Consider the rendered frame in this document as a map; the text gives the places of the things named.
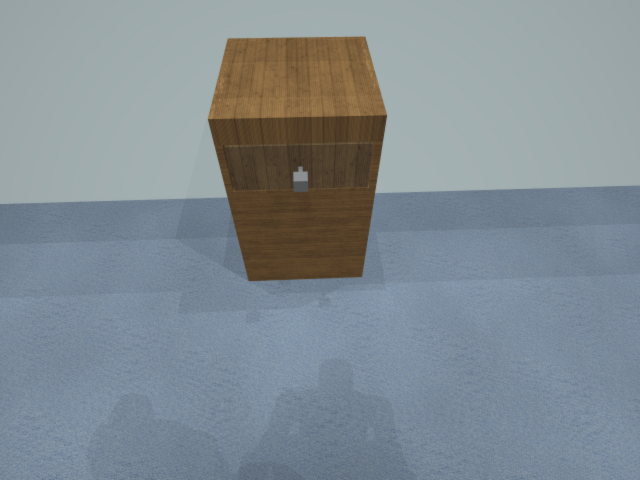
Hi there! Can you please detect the drawer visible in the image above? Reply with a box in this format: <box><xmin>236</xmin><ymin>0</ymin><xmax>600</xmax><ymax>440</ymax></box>
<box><xmin>225</xmin><ymin>142</ymin><xmax>373</xmax><ymax>191</ymax></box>

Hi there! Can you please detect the handle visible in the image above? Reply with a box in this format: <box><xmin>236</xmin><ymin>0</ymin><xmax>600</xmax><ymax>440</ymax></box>
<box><xmin>293</xmin><ymin>166</ymin><xmax>308</xmax><ymax>192</ymax></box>

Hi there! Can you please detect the cabinet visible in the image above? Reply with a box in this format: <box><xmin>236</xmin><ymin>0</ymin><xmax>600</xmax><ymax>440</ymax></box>
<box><xmin>208</xmin><ymin>36</ymin><xmax>387</xmax><ymax>281</ymax></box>

